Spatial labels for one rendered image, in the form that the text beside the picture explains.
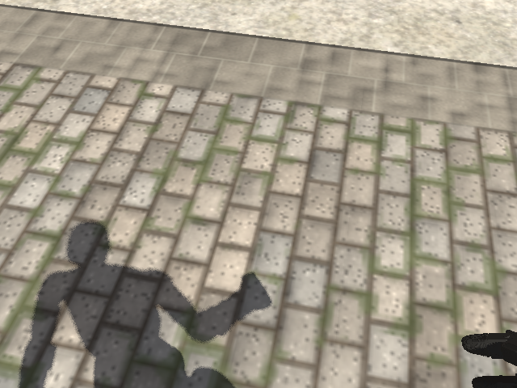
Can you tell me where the right robot hand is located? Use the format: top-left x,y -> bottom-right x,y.
461,330 -> 517,388

